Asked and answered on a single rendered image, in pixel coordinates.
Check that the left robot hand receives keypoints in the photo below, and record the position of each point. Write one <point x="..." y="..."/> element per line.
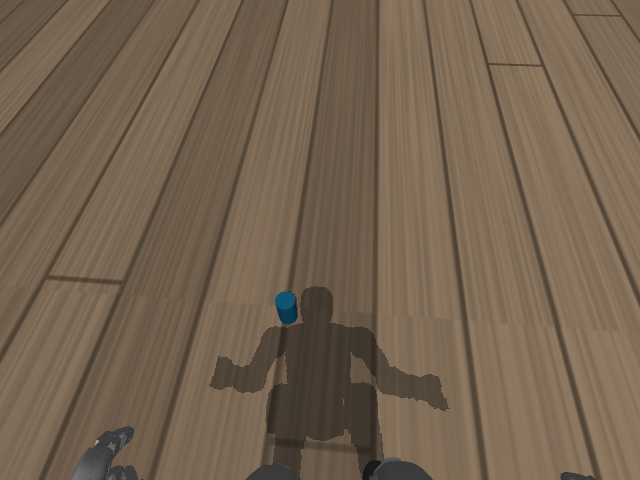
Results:
<point x="95" y="463"/>

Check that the right robot foot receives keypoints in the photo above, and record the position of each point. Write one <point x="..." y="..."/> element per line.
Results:
<point x="369" y="468"/>

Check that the can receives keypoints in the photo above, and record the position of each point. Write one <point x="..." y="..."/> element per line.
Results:
<point x="286" y="307"/>

